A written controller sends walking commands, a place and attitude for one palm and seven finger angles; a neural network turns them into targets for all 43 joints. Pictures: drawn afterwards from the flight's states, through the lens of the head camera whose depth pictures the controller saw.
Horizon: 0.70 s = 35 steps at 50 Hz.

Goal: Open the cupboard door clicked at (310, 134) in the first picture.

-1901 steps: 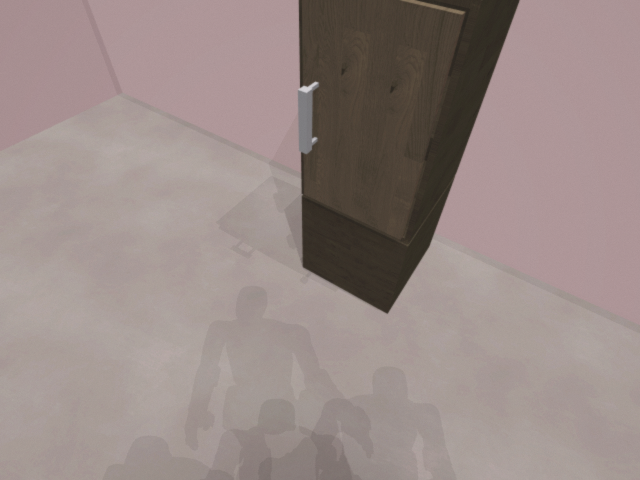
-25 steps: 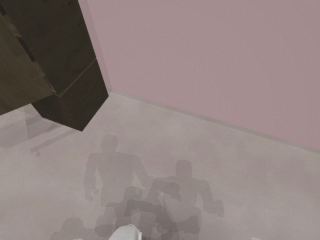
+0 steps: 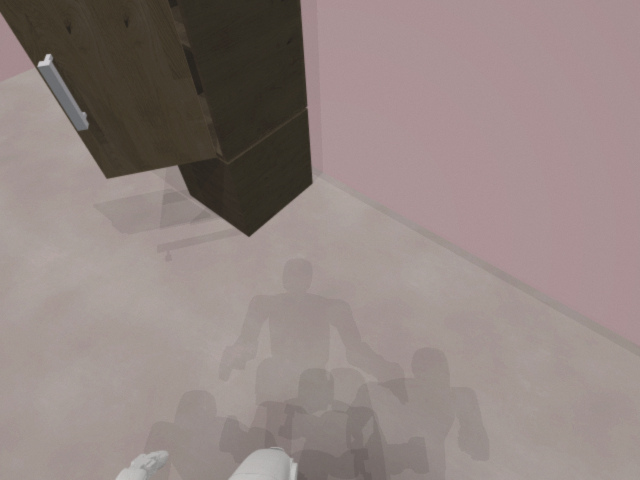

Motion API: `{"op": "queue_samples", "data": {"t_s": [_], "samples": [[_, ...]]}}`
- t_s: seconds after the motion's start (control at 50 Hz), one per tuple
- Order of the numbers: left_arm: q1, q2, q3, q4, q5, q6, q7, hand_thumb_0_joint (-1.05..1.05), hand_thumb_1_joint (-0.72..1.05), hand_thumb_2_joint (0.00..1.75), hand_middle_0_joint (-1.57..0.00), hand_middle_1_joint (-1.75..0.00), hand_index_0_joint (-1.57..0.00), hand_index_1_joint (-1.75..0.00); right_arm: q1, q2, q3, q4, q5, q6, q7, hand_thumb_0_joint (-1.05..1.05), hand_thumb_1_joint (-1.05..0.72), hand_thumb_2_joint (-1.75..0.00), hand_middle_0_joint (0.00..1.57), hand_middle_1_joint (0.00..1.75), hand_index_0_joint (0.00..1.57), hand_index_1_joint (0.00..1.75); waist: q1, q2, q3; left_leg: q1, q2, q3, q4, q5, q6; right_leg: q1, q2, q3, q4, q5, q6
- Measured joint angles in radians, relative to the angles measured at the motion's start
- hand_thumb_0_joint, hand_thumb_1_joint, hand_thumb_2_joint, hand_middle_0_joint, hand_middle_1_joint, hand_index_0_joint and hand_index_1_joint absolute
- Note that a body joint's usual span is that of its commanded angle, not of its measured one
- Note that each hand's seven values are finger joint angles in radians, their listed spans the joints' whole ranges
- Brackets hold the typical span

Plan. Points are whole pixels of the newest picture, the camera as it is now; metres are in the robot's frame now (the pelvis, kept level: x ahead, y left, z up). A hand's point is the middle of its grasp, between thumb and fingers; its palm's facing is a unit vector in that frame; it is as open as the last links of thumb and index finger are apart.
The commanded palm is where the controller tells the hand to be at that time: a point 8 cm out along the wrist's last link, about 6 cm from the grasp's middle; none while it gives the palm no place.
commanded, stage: turn to face it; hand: left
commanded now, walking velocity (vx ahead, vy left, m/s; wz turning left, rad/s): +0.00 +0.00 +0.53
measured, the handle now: (66, 93) +0.92 +0.68 -0.04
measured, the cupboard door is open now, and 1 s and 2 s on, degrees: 55 55 55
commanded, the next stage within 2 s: take the last steps up to it in 0.48 s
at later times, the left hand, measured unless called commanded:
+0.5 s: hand out of the picture +0.03 +0.22 -0.16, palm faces +0.23 -0.94 -0.26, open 7.4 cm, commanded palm none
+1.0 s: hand out of the picture -0.10 +0.20 -0.18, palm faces +0.46 -0.87 -0.17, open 7.4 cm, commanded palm none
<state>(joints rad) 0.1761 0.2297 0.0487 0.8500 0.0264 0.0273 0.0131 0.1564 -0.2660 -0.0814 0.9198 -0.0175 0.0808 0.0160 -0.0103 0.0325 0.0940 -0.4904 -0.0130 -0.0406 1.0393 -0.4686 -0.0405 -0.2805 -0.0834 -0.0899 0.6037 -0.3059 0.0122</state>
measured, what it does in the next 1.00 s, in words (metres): steps on the spot, turning left: left foot, then right foot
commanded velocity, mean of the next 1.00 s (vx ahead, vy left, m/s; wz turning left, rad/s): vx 0.13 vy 0.06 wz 0.27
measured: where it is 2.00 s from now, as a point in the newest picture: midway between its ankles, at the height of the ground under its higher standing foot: (254, 440)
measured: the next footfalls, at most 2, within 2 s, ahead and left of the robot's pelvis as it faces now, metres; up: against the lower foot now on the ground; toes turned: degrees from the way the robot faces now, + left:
left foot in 0.20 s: +0.04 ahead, +0.13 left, +0.00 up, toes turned +11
right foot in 0.54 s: +0.06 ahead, -0.13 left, +0.00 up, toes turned +10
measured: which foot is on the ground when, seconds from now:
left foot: up 0.00-0.18, down 0.20-0.54, up 0.56-0.96, down 0.98-1.00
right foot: down 0.00-0.20, up 0.22-0.52, down 0.54-0.98, up 1.00-1.00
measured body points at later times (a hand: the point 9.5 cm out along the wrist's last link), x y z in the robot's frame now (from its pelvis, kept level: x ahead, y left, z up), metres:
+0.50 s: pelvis +0.00 +0.00 +0.01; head +0.04 +0.01 +0.45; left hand +0.02 +0.27 -0.14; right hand +0.13 -0.22 -0.14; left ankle +0.00 +0.12 -0.73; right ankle +0.01 -0.14 -0.70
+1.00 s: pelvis +0.03 +0.05 +0.00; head +0.04 +0.09 +0.45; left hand -0.12 +0.25 -0.17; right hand +0.24 -0.13 -0.12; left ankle +0.02 +0.17 -0.73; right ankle +0.02 -0.13 -0.72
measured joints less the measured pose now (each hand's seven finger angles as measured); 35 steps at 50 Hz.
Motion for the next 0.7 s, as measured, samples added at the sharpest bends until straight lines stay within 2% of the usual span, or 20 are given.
{"op": "queue_samples", "data": {"t_s": [0.06, 0.14, 0.18, 0.2, 0.22, 0.26, 0.3, 0.34, 0.4, 0.46, 0.54, 0.62, 0.66, 0.7], "samples": [[0.020, -0.009, -0.005, 0.008, 0.002, 0.002, 0.001, 0.01, 0.90, 0.89, -0.20, -0.30, -0.20, -0.30, -0.003, 0.005, -0.001, 0.001, 0.002, 0.003, 0.008, 0.01, -0.91, -0.90, 0.20, 0.30, 0.20, 0.30, -0.003, -0.034, -0.002, 0.018, 0.016, 0.068, -0.008, 0.001, -0.016, 0.033, -0.030, -0.026, -0.049, 0.018, 0.003], [0.038, -0.011, -0.010, 0.018, 0.005, -0.005, -0.003, 0.01, 0.90, 0.89, -0.20, -0.30, -0.20, -0.30, -0.015, 0.018, 0.009, -0.007, 0.008, -0.007, 0.011, 0.01, -0.91, -0.90, 0.20, 0.30, 0.20, 0.30, 0.010, -0.078, 0.003, 0.109, 0.020, 0.116, -0.223, 0.007, -0.018, 0.041, -0.064, -0.059, -0.054, 0.018, 0.014], [0.050, -0.008, -0.009, 0.026, 0.001, -0.004, -0.007, 0.01, 0.90, 0.89, -0.20, -0.30, -0.20, -0.30, -0.022, 0.020, 0.016, -0.016, 0.008, -0.018, 0.010, 0.01, -0.91, -0.90, 0.20, 0.30, 0.20, 0.30, 0.014, -0.089, 0.003, 0.171, 0.017, 0.126, -0.367, 0.087, -0.011, 0.028, -0.077, -0.077, -0.017, -0.003, 0.026], [0.061, -0.009, -0.009, 0.028, -0.003, -0.001, -0.010, 0.01, 0.90, 0.89, -0.20, -0.30, -0.20, -0.30, -0.019, 0.015, 0.019, -0.025, 0.008, -0.027, 0.011, 0.01, -0.91, -0.90, 0.20, 0.30, 0.20, 0.30, 0.014, -0.079, -0.006, 0.203, 0.024, 0.116, -0.447, 0.153, 0.003, 0.010, -0.076, -0.089, 0.018, -0.022, 0.034], [0.060, -0.004, -0.007, 0.036, -0.008, 0.007, -0.012, 0.01, 0.90, 0.89, -0.20, -0.30, -0.20, -0.30, -0.022, 0.018, 0.018, -0.028, 0.005, -0.036, 0.008, 0.01, -0.91, -0.90, 0.20, 0.30, 0.20, 0.30, 0.011, -0.083, -0.008, 0.192, 0.019, 0.106, -0.450, 0.184, 0.032, -0.020, -0.079, -0.084, 0.081, -0.080, 0.049], [0.046, 0.013, 0.000, 0.053, -0.010, 0.032, -0.009, 0.01, 0.90, 0.89, -0.20, -0.30, -0.20, -0.30, -0.029, 0.033, 0.027, -0.030, -0.003, -0.046, 0.000, 0.01, -0.91, -0.90, 0.20, 0.30, 0.20, 0.30, 0.018, -0.098, 0.003, 0.170, 0.010, 0.097, -0.412, 0.171, 0.065, -0.087, -0.058, -0.020, 0.242, -0.195, 0.057], [0.034, 0.023, 0.007, 0.068, -0.007, 0.045, -0.007, 0.01, 0.90, 0.89, -0.20, -0.30, -0.20, -0.30, -0.023, 0.046, 0.038, -0.030, -0.008, -0.053, -0.010, 0.01, -0.91, -0.90, 0.20, 0.30, 0.20, 0.30, 0.021, -0.098, 0.004, 0.169, 0.011, 0.081, -0.423, 0.170, 0.069, -0.140, -0.031, 0.015, 0.367, -0.207, 0.056], [0.021, 0.028, 0.011, 0.076, -0.007, 0.048, -0.008, 0.01, 0.91, 0.89, -0.20, -0.30, -0.20, -0.30, -0.015, 0.055, 0.046, -0.026, -0.009, -0.056, -0.020, 0.01, -0.91, -0.90, 0.20, 0.30, 0.20, 0.30, 0.021, -0.087, 0.004, 0.177, 0.013, 0.061, -0.457, 0.192, 0.062, -0.170, -0.011, 0.035, 0.429, -0.181, 0.056], [0.008, 0.030, 0.013, 0.075, -0.009, 0.043, -0.010, 0.01, 0.91, 0.89, -0.20, -0.30, -0.20, -0.30, -0.003, 0.065, 0.056, -0.012, -0.009, -0.057, -0.028, 0.01, -0.90, -0.90, 0.20, 0.30, 0.20, 0.30, 0.023, -0.068, 0.002, 0.191, 0.013, 0.038, -0.508, 0.227, 0.058, -0.168, 0.007, 0.053, 0.400, -0.157, 0.054], [-0.001, 0.025, 0.010, 0.074, -0.012, 0.036, -0.010, 0.01, 0.91, 0.89, -0.20, -0.30, -0.20, -0.30, 0.007, 0.070, 0.057, 0.003, -0.010, -0.052, -0.028, 0.01, -0.90, -0.90, 0.21, 0.30, 0.20, 0.30, 0.019, -0.047, -0.004, 0.195, 0.015, 0.017, -0.530, 0.244, 0.047, -0.120, 0.022, 0.056, 0.276, -0.156, 0.048], [0.009, 0.021, 0.003, 0.066, -0.013, 0.010, -0.009, 0.01, 0.91, 0.89, -0.19, -0.30, -0.20, -0.30, 0.023, 0.073, 0.053, 0.019, -0.002, -0.041, -0.025, 0.01, -0.90, -0.90, 0.21, 0.30, 0.20, 0.30, 0.017, -0.040, -0.024, 0.167, 0.003, 0.003, -0.487, 0.227, 0.022, 0.013, 0.032, 0.056, -0.020, -0.026, 0.033], [0.017, -0.018, -0.009, 0.082, -0.002, -0.004, -0.003, 0.01, 0.91, 0.89, -0.20, -0.30, -0.20, -0.30, 0.020, 0.049, 0.033, 0.040, 0.005, -0.019, -0.017, 0.01, -0.90, -0.90, 0.21, 0.30, 0.20, 0.30, 0.009, -0.007, -0.014, 0.084, -0.006, 0.007, -0.208, 0.008, 0.019, 0.035, 0.031, 0.025, -0.024, -0.025, -0.013], [0.032, -0.035, -0.012, 0.083, -0.003, -0.012, -0.003, 0.01, 0.91, 0.89, -0.20, -0.30, -0.20, -0.30, 0.021, 0.040, 0.026, 0.053, 0.002, -0.015, -0.012, 0.01, -0.91, -0.90, 0.20, 0.30, 0.20, 0.30, 0.010, -0.010, -0.013, 0.050, -0.006, 0.027, -0.070, 0.008, 0.011, 0.062, 0.021, 0.012, -0.061, -0.012, -0.015], [0.051, -0.047, -0.014, 0.088, -0.004, -0.025, -0.005, 0.01, 0.91, 0.89, -0.20, -0.30, -0.20, -0.30, 0.023, 0.036, 0.022, 0.063, 0.000, -0.014, -0.006, 0.01, -0.91, -0.90, 0.20, 0.30, 0.20, 0.30, 0.013, -0.022, -0.014, 0.035, 0.002, 0.047, -0.008, 0.034, 0.001, 0.090, 0.012, 0.000, -0.106, 0.008, -0.011]]}}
